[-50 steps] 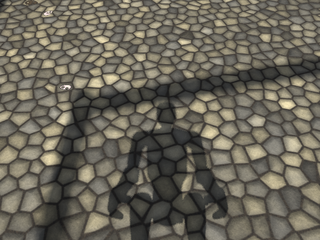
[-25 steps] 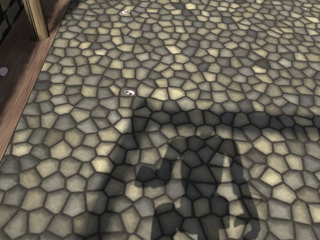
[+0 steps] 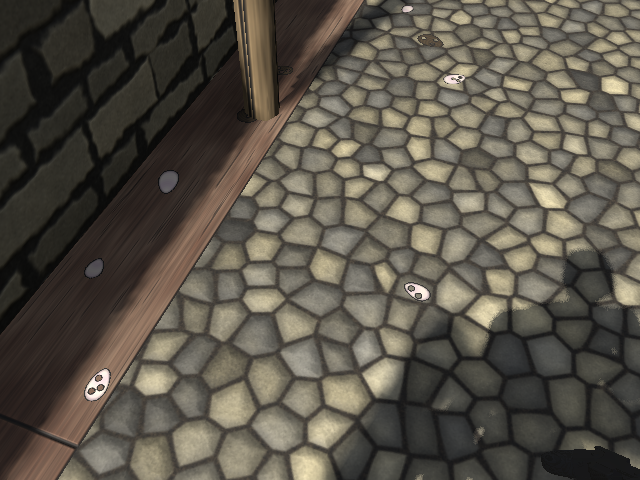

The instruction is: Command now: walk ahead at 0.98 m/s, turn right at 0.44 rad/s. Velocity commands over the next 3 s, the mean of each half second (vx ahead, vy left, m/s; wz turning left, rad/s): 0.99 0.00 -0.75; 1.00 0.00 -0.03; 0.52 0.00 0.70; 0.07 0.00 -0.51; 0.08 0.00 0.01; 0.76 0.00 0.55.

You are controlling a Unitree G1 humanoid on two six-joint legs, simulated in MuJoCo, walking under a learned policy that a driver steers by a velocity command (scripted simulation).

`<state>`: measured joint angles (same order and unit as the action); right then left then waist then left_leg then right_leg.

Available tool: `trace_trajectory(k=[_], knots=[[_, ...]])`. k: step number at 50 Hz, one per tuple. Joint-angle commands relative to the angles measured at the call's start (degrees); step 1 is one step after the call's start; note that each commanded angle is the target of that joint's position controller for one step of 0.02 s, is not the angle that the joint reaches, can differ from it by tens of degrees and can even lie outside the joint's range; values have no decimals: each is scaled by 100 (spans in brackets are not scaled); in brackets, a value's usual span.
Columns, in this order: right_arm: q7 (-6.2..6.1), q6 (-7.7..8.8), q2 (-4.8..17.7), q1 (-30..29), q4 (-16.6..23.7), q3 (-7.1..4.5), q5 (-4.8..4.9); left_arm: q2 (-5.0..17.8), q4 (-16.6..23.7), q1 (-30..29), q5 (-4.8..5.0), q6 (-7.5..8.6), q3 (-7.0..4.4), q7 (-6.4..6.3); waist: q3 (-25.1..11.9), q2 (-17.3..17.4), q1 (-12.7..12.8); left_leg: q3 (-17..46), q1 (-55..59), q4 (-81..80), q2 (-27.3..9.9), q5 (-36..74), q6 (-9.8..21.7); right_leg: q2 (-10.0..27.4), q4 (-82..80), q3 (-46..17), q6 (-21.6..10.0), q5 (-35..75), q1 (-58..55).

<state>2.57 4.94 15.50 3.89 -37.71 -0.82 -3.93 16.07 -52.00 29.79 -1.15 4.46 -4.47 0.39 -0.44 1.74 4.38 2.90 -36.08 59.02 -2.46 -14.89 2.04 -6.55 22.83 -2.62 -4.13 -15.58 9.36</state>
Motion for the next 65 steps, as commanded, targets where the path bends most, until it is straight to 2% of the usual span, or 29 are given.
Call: trace_trajectory(k=[1,5,7,8,9,10,13,17,23,25,27,29,30,31,32,34,35,38,41,48,51,52,53,54,55,56,57,59,65], knots=[[127,56,141,-418,630,141,118,711,714,-938,24,182,-125,0,630,-499,-544,-128,1066,-1652,-87,777,-256,1177,-1777,-1652,-951,70,1700],[25,75,432,-524,577,49,184,984,641,-484,160,180,-198,101,376,-364,-395,-301,2166,-2509,212,1368,-247,1343,-1340,-1645,-701,1614,1066],[-134,119,699,375,277,-113,114,1136,535,-280,159,136,-229,104,-326,-82,-797,-438,3346,-2913,499,751,-114,990,496,-1281,-474,3200,634],[-254,156,944,1264,122,-231,50,1121,574,-386,185,158,-233,122,-845,-95,-1257,-78,4600,-2778,20,409,21,735,1966,-1131,-343,2814,1370],[-390,140,1478,2516,29,-394,-65,462,781,-552,154,208,-65,100,-1738,639,-1677,1661,5785,-3039,-1618,-1797,207,439,3953,-729,-290,319,2241],[-380,77,1718,2267,27,-461,-79,131,1109,-151,408,164,45,65,-2188,1894,-1166,4504,5946,-4369,-2628,-3389,652,235,5353,-302,-247,-1061,3392],[-291,77,562,1323,-13,-263,56,351,1000,-1148,80,-81,17,141,-224,139,-859,2266,4017,-4452,-1830,-1289,549,1043,5343,-163,-219,-4,3810],[-233,241,166,1601,-539,-175,288,40,1279,-1743,-71,-384,75,325,305,305,-536,339,3465,-4745,-1271,906,199,1287,5118,-34,-136,206,3957],[-284,331,518,1446,-816,-232,266,170,1931,-3005,-60,-385,251,551,834,0,-304,-1586,2943,-5327,-887,2798,0,1095,2857,839,-331,1698,3112],[-333,297,812,1825,-920,-276,252,218,1936,-3133,-51,-369,282,571,722,-3,-320,-1869,3240,-4879,-852,5267,-80,606,2285,1420,-535,1667,2280],[-427,171,1229,1894,-889,-363,226,467,1714,-2375,-54,-345,215,514,125,335,169,-1807,3659,-3622,-1086,7270,-110,209,2089,1449,-726,1257,1276],[-454,11,1439,1452,-733,-400,170,919,979,-76,-100,-303,-30,333,-916,381,1236,-1579,2841,-825,-1174,7012,86,67,1625,806,-1040,927,-1376],[-368,-12,1110,1587,-800,-357,103,1224,775,4,-69,-343,-180,169,-841,-332,981,-1533,1533,1356,-376,2099,44,496,1443,50,-1141,331,-2346],[-298,29,323,2460,-374,-127,199,1838,1040,-723,-191,-391,-250,87,-1369,-1696,-191,-982,-381,3414,124,-1567,-126,2003,1232,-2537,-1644,915,-3495],[-298,141,771,1932,-142,-147,299,1723,1210,-466,-80,-447,-294,34,-2156,-1087,358,-64,-970,3635,163,-902,-64,2377,-136,-3814,-1975,-516,-3667],[-304,148,853,1489,-260,-128,346,1166,1082,-992,-95,-309,-160,-53,-330,90,-98,-130,-1018,2861,-358,-170,4,2314,-869,-2951,-1498,-726,-1594],[-269,61,715,1559,-375,-85,282,968,1041,-1177,-126,-184,-86,-52,-84,357,-345,3,-546,2528,-500,-139,19,2165,-939,-2419,-1340,-360,-724],[-91,-298,390,1678,-594,-59,266,610,780,-1153,-28,163,54,-8,544,192,-724,317,97,1528,-685,15,-22,1760,-1496,-1073,-889,165,662],[-24,-313,255,805,-401,-58,389,498,607,-902,21,319,82,101,924,-138,-472,33,-371,280,-474,1146,132,1222,-1735,268,-258,2194,428],[161,-161,226,138,-337,8,364,698,411,-656,67,420,178,-133,445,-538,-451,-1304,589,-2149,384,2836,620,1348,-1442,1525,367,6598,-1257],[86,-268,832,1807,-806,-217,340,1177,539,-1081,-109,118,35,-375,-453,-929,-1446,-1407,2186,-2071,977,1535,843,1682,1001,1540,485,8743,-1669],[14,-299,1111,3113,-1176,-374,328,1305,688,-1536,-186,9,-18,-395,-865,-845,-2098,-982,3386,-2183,878,1000,1124,1734,2792,1425,425,8379,-1017],[-92,-339,1310,3770,-1351,-539,391,1225,713,-1906,-171,-34,-32,-309,-789,-206,-2473,-457,4164,-2658,574,663,1459,978,5429,1545,348,4888,5],[-152,-398,1482,3161,-1360,-564,347,67,1138,-1898,-211,142,269,-172,-301,1533,-1393,1171,5176,-1976,-195,2426,1869,34,7545,965,563,-1405,2936],[-178,-382,1728,2741,-1084,-616,255,94,1588,-1341,18,264,385,-122,-1411,1357,-968,3728,6024,-3335,-1163,1258,2864,78,8026,-220,581,-1566,4117],[-224,-374,1330,2363,-832,-589,261,442,1557,-1613,-65,386,415,-109,-882,17,-952,4050,5242,-4240,-1269,754,2582,421,7254,-442,424,-920,4118],[-236,-375,1054,2011,-836,-516,291,583,1517,-1672,-59,403,385,-90,-63,-698,-554,3477,4014,-4391,-1132,1346,2279,667,6506,-349,424,-555,3746],[-224,-256,989,1686,-725,-456,371,587,1528,-1673,-238,123,398,-129,424,-1059,-152,2471,2472,-4299,-710,3443,1943,971,5591,-210,643,-648,2901],[-229,-265,1132,1896,-763,-546,457,292,1998,-2494,-48,-210,546,-127,-249,-16,-470,1044,1930,-3526,733,5555,759,522,2389,412,702,1158,1539]])
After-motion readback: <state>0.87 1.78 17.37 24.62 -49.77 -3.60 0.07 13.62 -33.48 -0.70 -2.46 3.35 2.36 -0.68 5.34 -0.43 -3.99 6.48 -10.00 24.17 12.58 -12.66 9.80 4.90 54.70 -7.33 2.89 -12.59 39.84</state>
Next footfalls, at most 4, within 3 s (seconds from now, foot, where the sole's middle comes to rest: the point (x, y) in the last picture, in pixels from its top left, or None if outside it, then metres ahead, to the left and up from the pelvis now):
0.16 left None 0.34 0.15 -0.77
0.60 right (431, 403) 0.68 -0.17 -0.77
1.06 left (466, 256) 1.11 -0.28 -0.77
1.44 right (516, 183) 1.40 -0.45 -0.77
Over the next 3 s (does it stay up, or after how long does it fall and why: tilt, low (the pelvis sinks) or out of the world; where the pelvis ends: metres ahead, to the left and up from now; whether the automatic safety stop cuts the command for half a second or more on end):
stays up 1.52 -0.32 0.00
